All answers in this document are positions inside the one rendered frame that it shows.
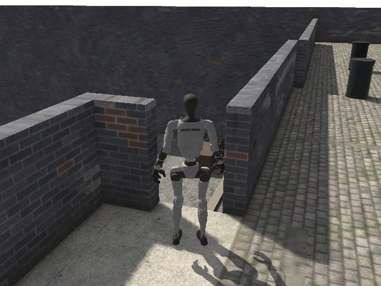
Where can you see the left robot hand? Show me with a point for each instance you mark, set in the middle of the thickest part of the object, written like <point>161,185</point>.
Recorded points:
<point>156,175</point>

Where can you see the robot torso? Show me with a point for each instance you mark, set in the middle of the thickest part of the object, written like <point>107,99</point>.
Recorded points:
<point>190,142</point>

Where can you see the left robot forearm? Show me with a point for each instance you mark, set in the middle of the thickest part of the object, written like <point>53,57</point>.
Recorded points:
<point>160,159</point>

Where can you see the right robot shin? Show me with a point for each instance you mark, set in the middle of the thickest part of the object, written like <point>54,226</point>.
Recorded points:
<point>202,217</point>

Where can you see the left robot upper arm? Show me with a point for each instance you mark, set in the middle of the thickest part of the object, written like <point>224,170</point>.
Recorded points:
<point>172,125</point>

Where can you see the right robot hand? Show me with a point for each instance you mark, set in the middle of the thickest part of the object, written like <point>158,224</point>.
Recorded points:
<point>217,166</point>

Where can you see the right robot forearm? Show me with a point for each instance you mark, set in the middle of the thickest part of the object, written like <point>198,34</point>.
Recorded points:
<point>218,155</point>

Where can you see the right robot upper arm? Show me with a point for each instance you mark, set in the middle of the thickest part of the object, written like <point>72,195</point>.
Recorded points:
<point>211,134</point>

